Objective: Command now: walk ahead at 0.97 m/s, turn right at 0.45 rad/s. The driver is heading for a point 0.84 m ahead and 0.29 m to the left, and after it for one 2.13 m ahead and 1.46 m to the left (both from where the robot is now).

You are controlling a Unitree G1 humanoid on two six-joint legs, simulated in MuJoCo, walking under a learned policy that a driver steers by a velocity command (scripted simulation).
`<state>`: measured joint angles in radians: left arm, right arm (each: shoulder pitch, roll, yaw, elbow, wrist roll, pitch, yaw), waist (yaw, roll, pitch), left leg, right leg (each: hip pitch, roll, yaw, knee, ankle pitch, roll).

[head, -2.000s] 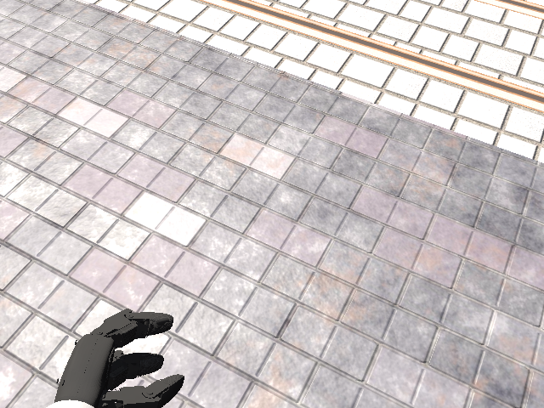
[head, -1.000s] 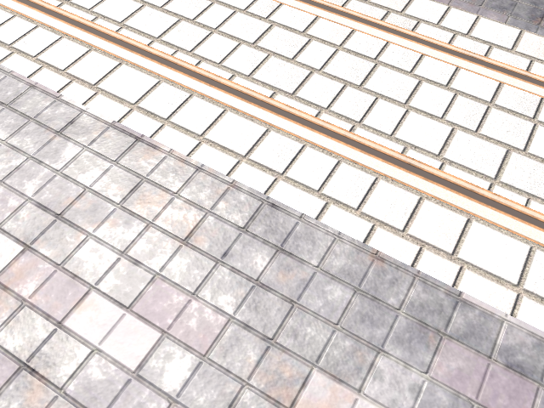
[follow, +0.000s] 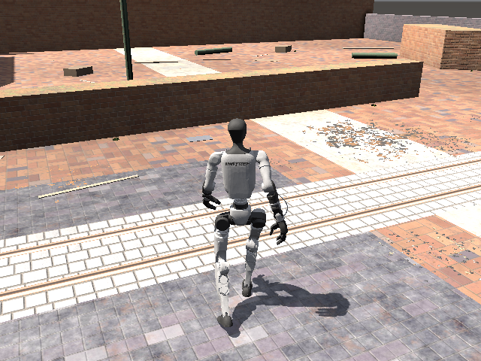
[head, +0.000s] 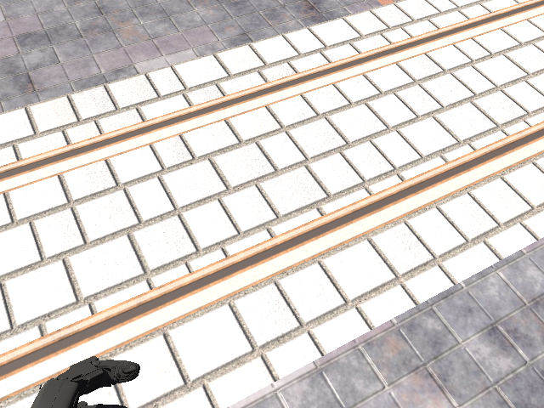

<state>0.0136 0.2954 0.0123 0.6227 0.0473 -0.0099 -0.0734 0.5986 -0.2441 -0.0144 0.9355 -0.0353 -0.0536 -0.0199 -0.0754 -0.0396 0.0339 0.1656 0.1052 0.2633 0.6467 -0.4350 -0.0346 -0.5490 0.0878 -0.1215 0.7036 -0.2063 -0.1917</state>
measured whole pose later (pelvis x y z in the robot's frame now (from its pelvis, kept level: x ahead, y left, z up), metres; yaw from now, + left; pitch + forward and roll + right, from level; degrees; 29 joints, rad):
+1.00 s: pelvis +0.93 +0.08 +0.03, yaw +37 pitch +2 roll -1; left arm 0.23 0.30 0.02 0.70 0.04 -0.08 0.02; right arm 0.20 -0.40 -0.10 0.72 -0.02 0.01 0.02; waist 0.00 0.05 0.06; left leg -0.54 -0.04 0.00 1.28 -0.41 0.04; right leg -0.29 -0.06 -0.10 0.51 -0.24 0.03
